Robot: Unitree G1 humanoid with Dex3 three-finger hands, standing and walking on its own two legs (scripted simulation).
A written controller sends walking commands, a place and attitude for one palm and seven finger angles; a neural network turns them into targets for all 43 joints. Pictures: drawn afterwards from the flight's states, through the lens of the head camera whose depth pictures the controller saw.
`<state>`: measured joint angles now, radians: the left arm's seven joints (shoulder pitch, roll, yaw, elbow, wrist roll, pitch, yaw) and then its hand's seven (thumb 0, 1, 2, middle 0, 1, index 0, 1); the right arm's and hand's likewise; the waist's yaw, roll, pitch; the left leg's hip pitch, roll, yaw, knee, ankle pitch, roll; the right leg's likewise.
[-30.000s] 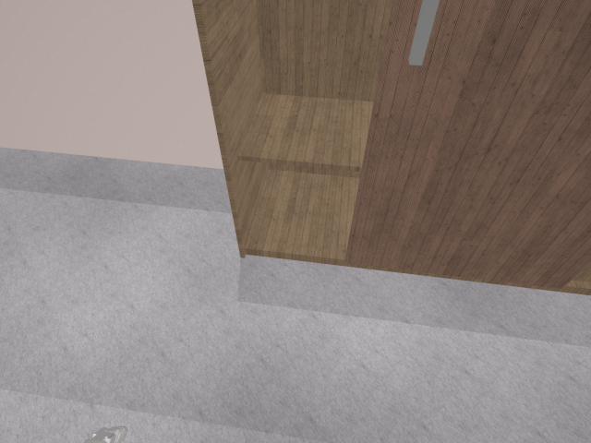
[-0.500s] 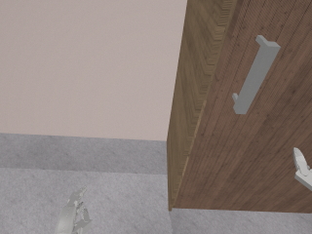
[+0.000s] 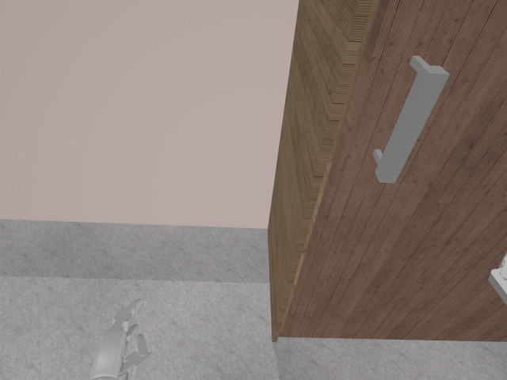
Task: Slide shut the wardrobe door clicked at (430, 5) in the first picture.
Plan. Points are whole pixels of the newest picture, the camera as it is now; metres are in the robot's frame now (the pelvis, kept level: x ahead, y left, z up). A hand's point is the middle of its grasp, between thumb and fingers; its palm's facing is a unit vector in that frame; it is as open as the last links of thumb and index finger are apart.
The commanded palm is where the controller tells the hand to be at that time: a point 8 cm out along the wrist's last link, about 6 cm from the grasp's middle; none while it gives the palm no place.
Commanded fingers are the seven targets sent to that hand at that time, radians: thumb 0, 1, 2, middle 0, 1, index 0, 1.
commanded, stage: step back with the hand held close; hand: right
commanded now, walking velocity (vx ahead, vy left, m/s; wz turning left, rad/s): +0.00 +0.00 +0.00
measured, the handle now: (400, 122) +0.42 -0.22 +0.24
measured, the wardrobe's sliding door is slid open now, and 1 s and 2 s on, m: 0.02 0.02 0.02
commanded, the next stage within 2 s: stop stepping back and stand still in 0.82 s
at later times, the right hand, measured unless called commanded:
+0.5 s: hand out of the picture +0.15 -0.27 +0.18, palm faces +0.46 +0.73 -0.51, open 7.4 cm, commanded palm +0.08 -0.31 +0.20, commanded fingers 0.00 -0.90 -0.90 0.20 0.30 0.20 0.30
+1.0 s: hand out of the picture -0.06 -0.26 +0.20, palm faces +0.62 +0.66 -0.43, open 7.4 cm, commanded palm -0.12 -0.30 +0.20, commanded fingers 0.00 -0.90 -0.90 0.20 0.30 0.20 0.30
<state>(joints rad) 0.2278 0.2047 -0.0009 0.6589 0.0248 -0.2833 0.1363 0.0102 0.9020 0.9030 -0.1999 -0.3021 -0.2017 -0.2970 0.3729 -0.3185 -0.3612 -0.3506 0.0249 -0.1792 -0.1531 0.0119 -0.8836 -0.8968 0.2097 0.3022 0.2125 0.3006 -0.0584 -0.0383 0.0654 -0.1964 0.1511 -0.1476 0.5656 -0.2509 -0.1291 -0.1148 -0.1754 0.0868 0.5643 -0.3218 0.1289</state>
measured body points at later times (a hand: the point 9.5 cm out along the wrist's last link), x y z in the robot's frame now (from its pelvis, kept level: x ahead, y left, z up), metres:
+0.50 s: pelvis -0.07 -0.02 -0.01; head -0.04 +0.00 +0.44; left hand +0.08 +0.24 -0.10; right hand +0.12 -0.31 +0.21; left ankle +0.06 +0.24 -0.72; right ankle +0.01 -0.24 -0.72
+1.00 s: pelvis -0.24 +0.01 -0.07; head -0.25 +0.02 +0.38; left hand -0.03 +0.25 -0.13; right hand -0.10 -0.29 +0.22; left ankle +0.04 +0.23 -0.70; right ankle -0.06 -0.22 -0.68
